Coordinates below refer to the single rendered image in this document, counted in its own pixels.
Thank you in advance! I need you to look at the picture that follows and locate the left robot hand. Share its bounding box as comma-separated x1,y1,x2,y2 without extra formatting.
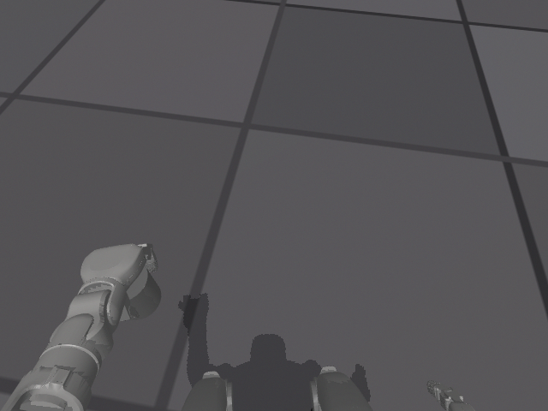
80,243,158,322

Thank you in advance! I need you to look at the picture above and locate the left robot arm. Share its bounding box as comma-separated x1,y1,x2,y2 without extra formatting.
1,277,127,411

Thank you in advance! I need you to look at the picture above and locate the right robot hand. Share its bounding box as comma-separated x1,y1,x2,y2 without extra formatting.
426,380,475,411

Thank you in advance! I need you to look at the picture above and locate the mug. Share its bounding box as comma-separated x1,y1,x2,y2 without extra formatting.
127,266,161,320

